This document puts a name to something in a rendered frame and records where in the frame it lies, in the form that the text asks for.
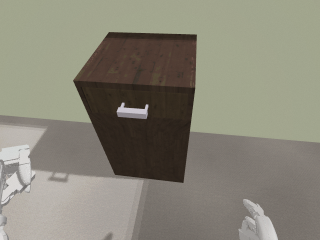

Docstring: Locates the cabinet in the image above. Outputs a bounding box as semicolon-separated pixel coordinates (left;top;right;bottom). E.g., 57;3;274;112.
73;32;197;183

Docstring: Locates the right robot hand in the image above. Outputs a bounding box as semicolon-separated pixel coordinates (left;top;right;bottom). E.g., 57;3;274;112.
238;199;278;240

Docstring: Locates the handle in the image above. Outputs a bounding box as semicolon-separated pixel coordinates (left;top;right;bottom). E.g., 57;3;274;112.
116;102;149;119

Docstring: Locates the drawer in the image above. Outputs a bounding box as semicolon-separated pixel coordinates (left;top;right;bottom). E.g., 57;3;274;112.
82;87;188;120

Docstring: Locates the left robot hand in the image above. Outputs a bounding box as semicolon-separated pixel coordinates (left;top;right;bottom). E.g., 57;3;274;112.
0;144;36;214

